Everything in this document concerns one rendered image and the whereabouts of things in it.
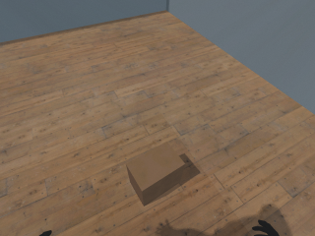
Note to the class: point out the carton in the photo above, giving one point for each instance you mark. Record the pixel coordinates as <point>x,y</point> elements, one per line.
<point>155,172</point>

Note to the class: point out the robot right hand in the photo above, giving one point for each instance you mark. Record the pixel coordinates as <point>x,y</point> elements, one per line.
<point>265,227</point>

